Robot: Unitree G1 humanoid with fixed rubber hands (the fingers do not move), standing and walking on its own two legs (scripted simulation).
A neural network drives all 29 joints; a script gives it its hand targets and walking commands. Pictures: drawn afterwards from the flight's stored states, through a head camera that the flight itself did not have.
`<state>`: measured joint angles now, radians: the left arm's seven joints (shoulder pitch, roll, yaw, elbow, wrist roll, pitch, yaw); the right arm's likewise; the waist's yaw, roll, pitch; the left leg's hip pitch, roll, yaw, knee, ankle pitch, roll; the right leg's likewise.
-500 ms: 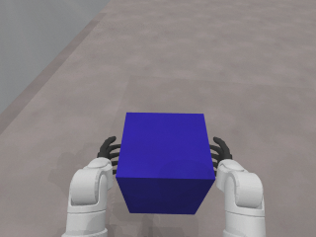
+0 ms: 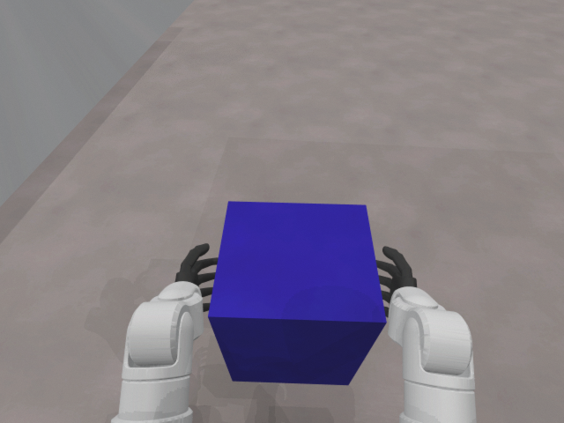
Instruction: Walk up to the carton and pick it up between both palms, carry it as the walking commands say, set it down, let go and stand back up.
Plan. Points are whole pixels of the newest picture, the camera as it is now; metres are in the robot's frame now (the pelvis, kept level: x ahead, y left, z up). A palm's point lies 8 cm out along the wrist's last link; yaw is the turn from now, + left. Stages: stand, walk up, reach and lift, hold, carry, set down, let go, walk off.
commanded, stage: hold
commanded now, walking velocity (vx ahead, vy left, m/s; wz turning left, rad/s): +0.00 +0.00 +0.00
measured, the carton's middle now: (293, 300) +0.30 -0.01 +0.01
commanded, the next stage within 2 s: set down in 0.20 s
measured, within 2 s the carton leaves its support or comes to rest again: neither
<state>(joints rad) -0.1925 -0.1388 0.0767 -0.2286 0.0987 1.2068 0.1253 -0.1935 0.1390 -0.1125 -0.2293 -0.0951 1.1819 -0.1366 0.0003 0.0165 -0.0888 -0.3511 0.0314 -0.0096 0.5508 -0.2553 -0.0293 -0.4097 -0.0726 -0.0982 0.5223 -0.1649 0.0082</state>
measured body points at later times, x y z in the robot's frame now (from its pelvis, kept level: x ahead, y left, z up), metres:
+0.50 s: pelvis +0.00 +0.01 +0.00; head -0.04 +0.00 +0.45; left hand +0.33 +0.12 +0.03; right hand +0.30 -0.17 +0.03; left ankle +0.02 +0.14 -0.73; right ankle +0.07 -0.12 -0.73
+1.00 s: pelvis +0.00 +0.01 -0.02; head +0.10 +0.00 +0.42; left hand +0.34 +0.12 -0.07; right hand +0.32 -0.16 -0.08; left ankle +0.02 +0.14 -0.73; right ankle +0.07 -0.12 -0.73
